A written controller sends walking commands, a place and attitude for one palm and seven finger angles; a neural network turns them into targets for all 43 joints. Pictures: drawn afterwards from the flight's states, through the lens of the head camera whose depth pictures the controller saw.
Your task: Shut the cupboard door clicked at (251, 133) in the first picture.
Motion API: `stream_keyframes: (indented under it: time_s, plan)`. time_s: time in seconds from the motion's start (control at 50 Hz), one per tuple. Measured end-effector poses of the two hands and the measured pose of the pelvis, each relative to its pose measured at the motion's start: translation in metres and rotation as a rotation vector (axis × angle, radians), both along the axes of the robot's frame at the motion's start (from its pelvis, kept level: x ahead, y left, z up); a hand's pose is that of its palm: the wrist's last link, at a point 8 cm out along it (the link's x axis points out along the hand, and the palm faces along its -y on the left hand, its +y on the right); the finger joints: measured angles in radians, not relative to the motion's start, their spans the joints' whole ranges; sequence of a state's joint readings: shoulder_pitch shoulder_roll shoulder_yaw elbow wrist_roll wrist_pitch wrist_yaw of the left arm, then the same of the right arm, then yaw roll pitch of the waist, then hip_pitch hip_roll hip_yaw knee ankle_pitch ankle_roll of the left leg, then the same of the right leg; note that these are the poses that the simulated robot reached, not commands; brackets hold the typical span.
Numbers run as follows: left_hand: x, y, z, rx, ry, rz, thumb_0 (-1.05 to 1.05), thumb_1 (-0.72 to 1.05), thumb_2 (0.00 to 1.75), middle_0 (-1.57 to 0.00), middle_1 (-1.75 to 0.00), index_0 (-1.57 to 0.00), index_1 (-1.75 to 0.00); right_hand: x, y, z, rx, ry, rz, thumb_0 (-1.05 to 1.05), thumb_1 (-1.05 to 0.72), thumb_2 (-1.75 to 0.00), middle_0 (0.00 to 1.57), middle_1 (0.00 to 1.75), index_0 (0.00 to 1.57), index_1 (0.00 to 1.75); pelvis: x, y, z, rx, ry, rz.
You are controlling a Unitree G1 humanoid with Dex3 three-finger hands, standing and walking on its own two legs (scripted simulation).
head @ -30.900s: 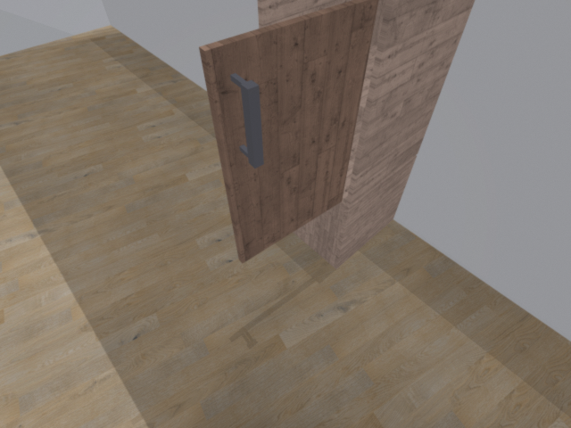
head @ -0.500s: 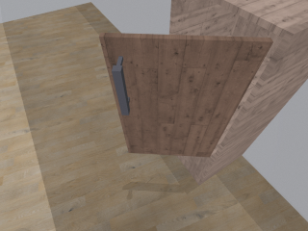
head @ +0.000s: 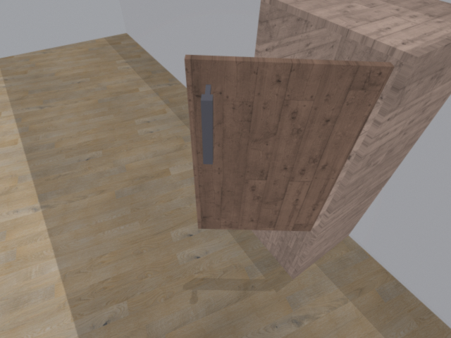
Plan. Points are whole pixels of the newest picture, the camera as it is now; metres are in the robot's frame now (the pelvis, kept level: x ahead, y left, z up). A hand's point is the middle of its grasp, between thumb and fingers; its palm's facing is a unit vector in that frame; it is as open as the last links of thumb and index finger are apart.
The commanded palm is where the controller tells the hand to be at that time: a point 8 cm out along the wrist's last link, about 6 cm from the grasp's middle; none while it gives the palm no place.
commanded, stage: come to a stop and stand still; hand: left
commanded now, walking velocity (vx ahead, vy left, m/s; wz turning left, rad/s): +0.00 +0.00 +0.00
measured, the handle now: (208, 126) +0.49 +0.07 +0.12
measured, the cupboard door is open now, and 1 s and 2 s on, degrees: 55 55 55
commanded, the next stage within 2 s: look again from close up in 0.06 s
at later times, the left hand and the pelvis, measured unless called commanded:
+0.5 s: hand out of the picture -0.01 +0.14 -0.17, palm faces +0.02 -0.99 -0.15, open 7.4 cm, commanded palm none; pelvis +0.01 -0.02 +0.00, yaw +0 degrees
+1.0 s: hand out of the picture +0.02 +0.12 -0.17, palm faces +0.02 -0.98 -0.18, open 7.3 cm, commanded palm none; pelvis +0.02 -0.05 +0.00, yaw +0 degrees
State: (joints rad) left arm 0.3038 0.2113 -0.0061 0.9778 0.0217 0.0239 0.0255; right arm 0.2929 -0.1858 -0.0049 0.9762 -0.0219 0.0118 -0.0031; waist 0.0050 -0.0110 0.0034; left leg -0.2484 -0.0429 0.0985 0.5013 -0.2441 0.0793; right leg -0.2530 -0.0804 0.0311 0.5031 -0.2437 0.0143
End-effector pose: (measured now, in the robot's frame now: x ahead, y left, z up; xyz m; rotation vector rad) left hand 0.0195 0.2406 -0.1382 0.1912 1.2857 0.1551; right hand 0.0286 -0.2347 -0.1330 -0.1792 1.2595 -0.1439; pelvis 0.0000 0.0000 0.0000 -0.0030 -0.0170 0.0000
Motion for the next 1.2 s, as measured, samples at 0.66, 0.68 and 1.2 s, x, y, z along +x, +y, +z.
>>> stream_keyframes:
  time_s: [0.66,0.68,1.2]
  plan:
    - [-0.011,-0.053,-0.006,-0.061,0.068,0.023,0.00,0.91,0.90,-0.20,-0.30,-0.20,-0.30,-0.003,-0.019,-0.001,0.010,0.069,-0.021,0.01,-0.92,-0.90,0.20,0.30,0.20,0.30,0.011,-0.028,0.005,0.003,-0.010,0.001]
    - [-0.009,-0.053,-0.006,-0.059,0.066,0.022,0.00,0.91,0.90,-0.20,-0.30,-0.20,-0.30,-0.003,-0.020,-0.001,0.011,0.072,-0.021,0.01,-0.92,-0.90,0.20,0.30,0.20,0.30,0.012,-0.029,0.006,0.003,-0.009,0.001]
    - [-0.006,-0.097,-0.017,-0.088,0.138,0.087,0.00,0.91,0.90,-0.20,-0.30,-0.20,-0.30,0.013,-0.072,-0.006,-0.051,0.144,-0.049,0.01,-0.91,-0.90,0.20,0.30,0.20,0.30,0.044,-0.072,-0.005,-0.023,0.030,0.014]
